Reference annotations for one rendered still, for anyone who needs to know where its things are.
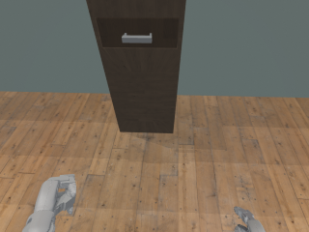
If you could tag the cabinet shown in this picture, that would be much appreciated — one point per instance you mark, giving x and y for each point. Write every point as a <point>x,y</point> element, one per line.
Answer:
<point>142,81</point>

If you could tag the drawer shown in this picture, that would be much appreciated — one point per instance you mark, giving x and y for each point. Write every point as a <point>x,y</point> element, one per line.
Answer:
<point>164,31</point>

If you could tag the right robot hand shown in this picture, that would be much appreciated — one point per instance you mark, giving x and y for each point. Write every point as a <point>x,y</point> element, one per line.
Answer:
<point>253,225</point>

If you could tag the handle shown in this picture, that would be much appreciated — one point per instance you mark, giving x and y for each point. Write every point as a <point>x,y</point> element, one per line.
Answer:
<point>137,39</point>

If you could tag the robot left forearm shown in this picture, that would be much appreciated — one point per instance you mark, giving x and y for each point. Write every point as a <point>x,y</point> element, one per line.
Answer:
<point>41,221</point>

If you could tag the left robot hand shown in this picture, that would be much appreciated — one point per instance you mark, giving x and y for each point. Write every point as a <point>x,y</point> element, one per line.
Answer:
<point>51,199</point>

